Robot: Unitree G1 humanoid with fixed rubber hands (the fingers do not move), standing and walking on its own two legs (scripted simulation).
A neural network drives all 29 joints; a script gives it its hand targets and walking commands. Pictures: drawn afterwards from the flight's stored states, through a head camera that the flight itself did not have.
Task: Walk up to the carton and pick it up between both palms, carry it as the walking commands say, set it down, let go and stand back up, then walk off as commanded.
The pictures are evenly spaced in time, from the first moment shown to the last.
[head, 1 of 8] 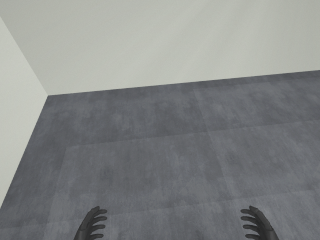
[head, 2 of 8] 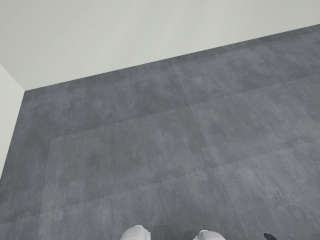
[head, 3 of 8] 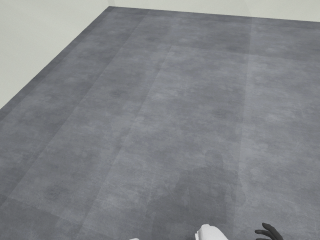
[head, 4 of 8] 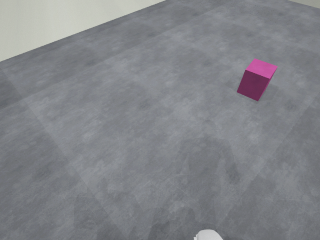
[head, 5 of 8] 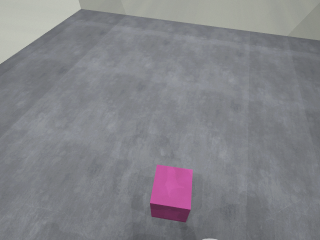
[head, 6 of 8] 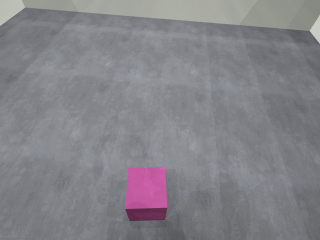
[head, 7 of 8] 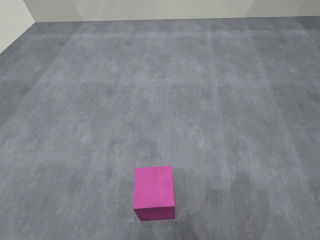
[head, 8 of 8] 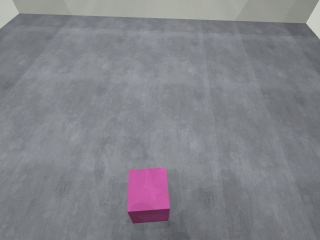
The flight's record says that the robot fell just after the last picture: no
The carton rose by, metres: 0.00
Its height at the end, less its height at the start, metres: +0.00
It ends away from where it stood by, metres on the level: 0.00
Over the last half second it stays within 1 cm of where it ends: yes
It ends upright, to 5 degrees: yes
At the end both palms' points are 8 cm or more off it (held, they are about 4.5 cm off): yes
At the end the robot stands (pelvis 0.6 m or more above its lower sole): yes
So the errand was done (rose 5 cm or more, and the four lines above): no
